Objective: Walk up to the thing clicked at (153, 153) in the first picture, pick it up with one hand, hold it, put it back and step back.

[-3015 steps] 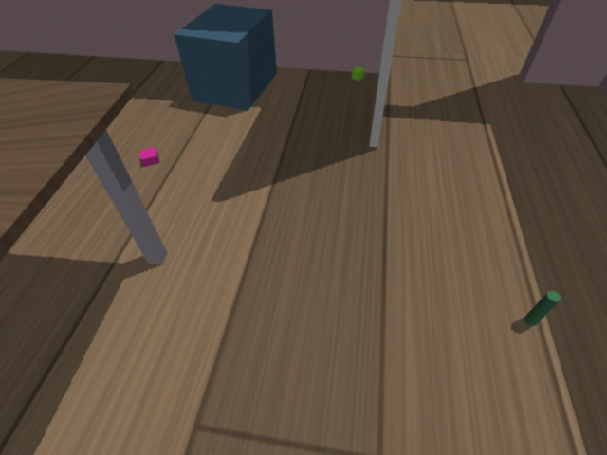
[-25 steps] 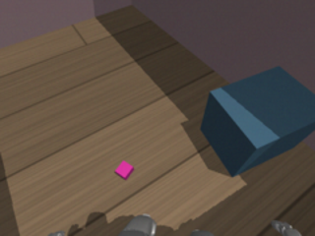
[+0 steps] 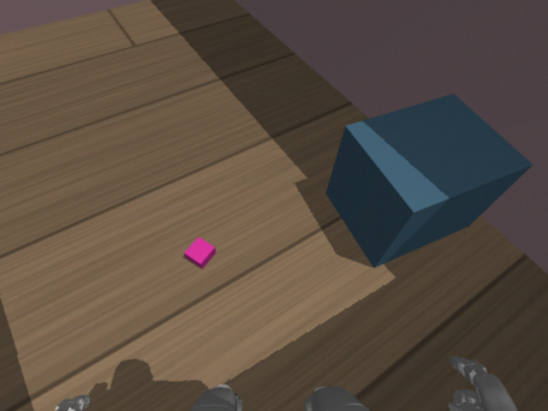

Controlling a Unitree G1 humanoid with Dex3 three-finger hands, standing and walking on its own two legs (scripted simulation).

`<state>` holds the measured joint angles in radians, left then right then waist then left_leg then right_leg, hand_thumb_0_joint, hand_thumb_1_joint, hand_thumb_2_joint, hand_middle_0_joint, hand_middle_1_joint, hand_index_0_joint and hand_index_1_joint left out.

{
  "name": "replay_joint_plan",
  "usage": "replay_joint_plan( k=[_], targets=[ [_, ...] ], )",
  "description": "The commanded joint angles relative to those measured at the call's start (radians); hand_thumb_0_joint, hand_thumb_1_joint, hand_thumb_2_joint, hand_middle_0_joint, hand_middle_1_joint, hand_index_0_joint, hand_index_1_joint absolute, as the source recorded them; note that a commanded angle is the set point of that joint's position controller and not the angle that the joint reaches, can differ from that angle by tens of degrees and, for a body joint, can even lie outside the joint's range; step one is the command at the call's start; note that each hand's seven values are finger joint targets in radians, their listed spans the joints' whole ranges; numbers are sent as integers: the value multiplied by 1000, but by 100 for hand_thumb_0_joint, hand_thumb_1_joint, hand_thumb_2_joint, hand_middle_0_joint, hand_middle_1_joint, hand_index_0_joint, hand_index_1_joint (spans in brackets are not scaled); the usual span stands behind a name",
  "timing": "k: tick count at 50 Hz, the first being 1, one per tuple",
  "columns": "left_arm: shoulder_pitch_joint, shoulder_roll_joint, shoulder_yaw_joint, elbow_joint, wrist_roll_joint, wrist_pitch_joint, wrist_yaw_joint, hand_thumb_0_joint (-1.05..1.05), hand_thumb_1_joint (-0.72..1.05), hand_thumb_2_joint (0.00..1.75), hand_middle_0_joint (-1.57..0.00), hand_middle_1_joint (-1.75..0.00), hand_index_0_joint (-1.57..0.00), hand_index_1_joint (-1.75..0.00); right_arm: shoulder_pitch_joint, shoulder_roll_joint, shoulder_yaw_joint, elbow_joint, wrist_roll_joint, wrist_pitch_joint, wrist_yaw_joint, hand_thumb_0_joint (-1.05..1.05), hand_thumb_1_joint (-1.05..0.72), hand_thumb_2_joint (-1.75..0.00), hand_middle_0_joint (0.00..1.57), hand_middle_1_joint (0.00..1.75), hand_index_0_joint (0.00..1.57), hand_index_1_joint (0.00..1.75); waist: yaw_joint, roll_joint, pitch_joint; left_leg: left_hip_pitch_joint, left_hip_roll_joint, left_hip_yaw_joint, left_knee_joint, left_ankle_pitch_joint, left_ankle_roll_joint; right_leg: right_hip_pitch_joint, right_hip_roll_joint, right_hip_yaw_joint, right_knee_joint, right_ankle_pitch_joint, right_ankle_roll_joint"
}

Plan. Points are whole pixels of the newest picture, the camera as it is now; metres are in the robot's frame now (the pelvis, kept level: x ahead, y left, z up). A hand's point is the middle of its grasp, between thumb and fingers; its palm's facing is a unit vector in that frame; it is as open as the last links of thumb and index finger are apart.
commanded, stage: step back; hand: left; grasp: from above
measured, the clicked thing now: (200, 252) +0.69 +0.28 -0.74
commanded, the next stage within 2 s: stand in 1.94 s
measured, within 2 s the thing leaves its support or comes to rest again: neither
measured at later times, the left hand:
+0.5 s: hand out of the picture -0.05 +0.25 -0.14, palm faces +0.07 -0.91 -0.41, open 7.4 cm
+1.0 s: hand out of the picture -0.30 +0.21 -0.13, palm faces +0.05 -0.89 -0.45, open 7.4 cm
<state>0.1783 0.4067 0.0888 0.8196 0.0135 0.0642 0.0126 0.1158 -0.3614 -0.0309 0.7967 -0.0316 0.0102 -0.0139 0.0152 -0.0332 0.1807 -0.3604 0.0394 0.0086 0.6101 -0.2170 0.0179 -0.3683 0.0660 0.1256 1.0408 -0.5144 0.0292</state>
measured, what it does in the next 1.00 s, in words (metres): walks backwards: right foot, then left foot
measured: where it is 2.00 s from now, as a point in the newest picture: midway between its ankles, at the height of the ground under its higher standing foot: outside the picture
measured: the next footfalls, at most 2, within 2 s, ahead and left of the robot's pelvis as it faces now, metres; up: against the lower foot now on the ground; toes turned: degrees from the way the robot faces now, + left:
right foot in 0.10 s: -0.03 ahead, -0.15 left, +0.00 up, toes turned +1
left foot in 0.44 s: -0.13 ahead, +0.08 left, +0.00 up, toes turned +3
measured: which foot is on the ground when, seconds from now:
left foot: down 0.00-0.12, up 0.14-0.42, down 0.44-0.80, up 0.82-1.00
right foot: up 0.00-0.08, down 0.10-0.46, up 0.48-0.76, down 0.78-1.00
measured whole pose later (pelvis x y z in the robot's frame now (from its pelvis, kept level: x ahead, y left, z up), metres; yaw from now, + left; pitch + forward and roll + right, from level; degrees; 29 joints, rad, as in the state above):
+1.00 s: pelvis -0.33 -0.08 +0.00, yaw +3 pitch -2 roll +1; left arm 0.25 0.37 0.06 0.91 0.05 0.01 0.01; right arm 0.20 -0.42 -0.06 0.90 -0.02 0.05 0.00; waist 0.04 0.04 0.10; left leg -0.43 -0.06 -0.11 0.99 -0.45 -0.02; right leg -0.29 -0.03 0.00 0.66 -0.34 -0.02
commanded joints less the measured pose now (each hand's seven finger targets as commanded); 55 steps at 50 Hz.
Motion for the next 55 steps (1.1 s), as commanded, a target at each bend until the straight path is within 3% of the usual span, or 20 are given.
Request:
replay_joint_plan(
  k=[1,4,5,6,7,10,18,21,23,24,27,34,38,40,41,44,49,53,54,55],
  targets=[
    [85,152,53,-55,2,-30,-7,0,90,90,-20,-30,-20,-30,12,-305,-99,-80,1,0,-17,0,-90,-90,20,30,20,30,-19,265,-270,206,235,-245,-135,269,204,46,-58,-79,-286,30,-27],
    [173,169,64,0,21,-44,-10,0,90,90,-20,-30,-20,-30,-12,-265,-82,-81,16,21,-14,0,-90,-90,20,30,20,30,18,163,-270,-26,114,-153,6,64,84,272,-75,-67,-620,251,-69],
    [145,249,85,-23,36,-52,-10,0,90,90,-20,-30,-20,-30,15,-208,-66,-94,23,20,-11,0,-90,-90,20,30,20,30,6,-68,-227,-236,-36,-109,169,-172,14,302,-250,229,-667,183,-134],
    [79,365,109,-66,32,-44,-8,0,90,90,-20,-30,-20,-30,-41,-205,-76,-108,29,18,-29,0,-90,-90,20,30,20,30,67,-264,-190,-207,-142,-114,414,-401,-24,51,-482,444,-741,255,-322],
    [29,348,100,-91,28,-50,-2,0,90,90,-20,-30,-20,-30,-48,-241,-87,-95,28,20,-33,0,-90,-90,20,30,20,30,49,-204,-118,-156,-104,-202,560,-395,-32,-87,-511,464,-762,267,-350],
    [-113,230,67,-110,28,-53,12,0,90,90,-20,-30,-20,-30,63,-221,-72,-30,35,14,-29,0,-90,-90,20,30,20,30,-45,-124,-110,-129,-162,-167,637,-251,-26,-31,-301,98,-612,524,-228],
    [-1,219,55,-120,24,-39,30,0,90,90,-20,-30,-20,-30,83,-195,-63,-30,12,3,-16,0,-90,-90,20,30,20,30,30,-175,-215,-66,-68,-49,145,-290,-25,274,-336,108,-514,673,-230],
    [-24,205,37,-127,8,-21,19,0,90,90,-20,-30,-20,-30,172,-205,-77,16,7,-6,-12,0,-90,-90,20,30,20,30,-8,-108,-261,135,-64,-11,-190,15,7,186,-275,47,-393,581,-156],
    [-43,152,23,-144,-5,-22,17,0,90,90,-20,-30,-20,-30,88,-377,-108,-15,4,-3,-4,0,-90,-90,20,30,20,30,-2,236,-241,150,298,-467,-248,190,214,-77,-29,-146,-153,50,-49],
    [-108,192,49,-137,5,-20,26,0,90,90,-20,-30,-20,-30,84,-407,-118,-25,-1,-6,-4,0,-90,-90,20,30,20,30,-59,247,-216,11,388,-582,-278,247,322,-39,-21,-33,81,-138,-39],
    [-24,168,45,-81,-13,-7,21,0,90,90,-20,-30,-20,-30,-11,-299,-78,-26,-8,-9,-21,0,-90,-90,20,30,20,30,25,116,-172,14,241,-296,-203,349,223,-88,29,75,271,-26,-59],
    [14,155,36,-49,4,-35,6,0,90,90,-20,-30,-20,-30,30,-273,-83,-39,-9,14,-15,0,-90,-90,20,30,20,30,-24,228,-227,218,224,-245,-134,309,230,-22,-45,-73,-194,-12,-9],
    [148,164,41,51,16,-59,4,0,90,90,-20,-30,-20,-30,-6,-275,-78,-33,10,40,0,0,-90,-90,20,30,20,30,20,198,-290,64,127,-147,-15,54,114,244,-43,-125,-643,209,-60],
    [83,354,89,10,38,-60,6,0,90,90,-20,-30,-20,-30,-53,-185,-62,-75,15,37,-11,0,-90,-90,20,30,20,30,61,-207,-185,-206,-123,-122,336,-365,-11,58,-445,414,-769,25,-265],
    [0,380,90,-23,37,-67,15,0,90,90,-20,-30,-20,-30,-70,-229,-82,-66,16,43,-18,0,-90,-90,20,30,20,30,53,-189,-99,-146,-63,-234,509,-372,-32,-145,-544,521,-824,-9,-347],
    [-104,245,54,-29,35,-85,21,0,90,90,-20,-30,-20,-30,33,-229,-75,7,26,28,-10,0,-90,-90,20,30,20,30,-39,-30,-97,-145,-124,-186,594,-215,-30,-31,-315,128,-635,273,-229],
    [42,246,61,11,43,-96,11,0,90,90,-20,-30,-20,-30,-13,-212,-70,15,-1,5,15,0,-90,-90,20,30,20,30,66,-129,-129,-168,-60,-90,224,-277,-43,201,-288,148,-662,-100,-206],
    [-4,249,43,10,27,-78,-2,0,90,90,-20,-30,-20,-30,89,-200,-80,92,-3,-24,23,0,-90,-90,20,30,20,30,-2,-121,-154,179,-78,13,-222,-171,-3,55,-279,68,-591,-26,-174],
    [42,195,22,17,27,-75,-3,0,90,90,-20,-30,-20,-30,121,-217,-94,112,-11,-33,18,0,-90,-90,20,30,20,30,-8,-32,-185,325,-51,-69,-243,-138,15,-38,-239,17,-472,44,-139],
    [31,129,2,12,12,-79,-8,0,90,90,-20,-30,-20,-30,129,-278,-105,105,-17,-40,15,0,-90,-90,20,30,20,30,-20,160,-196,366,153,-438,-323,-369,95,-203,-128,-79,-337,14,-62]
  ],
)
